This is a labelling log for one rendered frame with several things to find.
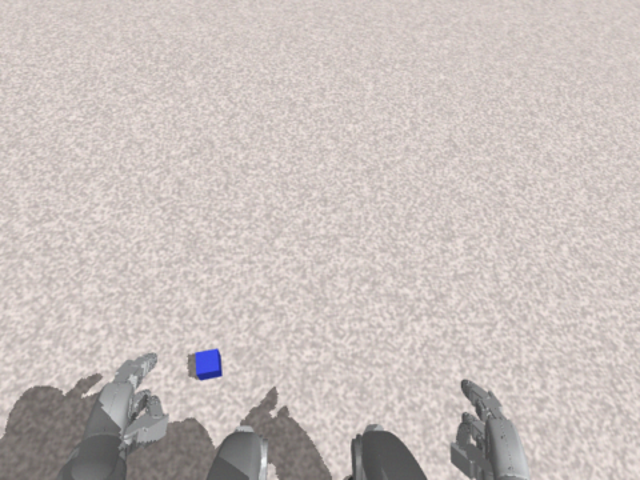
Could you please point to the cube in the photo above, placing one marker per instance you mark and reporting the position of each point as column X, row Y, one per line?
column 208, row 364

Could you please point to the left robot arm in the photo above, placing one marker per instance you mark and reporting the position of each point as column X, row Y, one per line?
column 100, row 457

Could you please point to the left robot hand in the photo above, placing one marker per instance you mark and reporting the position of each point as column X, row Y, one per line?
column 116, row 407

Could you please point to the right robot hand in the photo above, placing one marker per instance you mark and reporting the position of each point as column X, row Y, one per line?
column 499, row 451

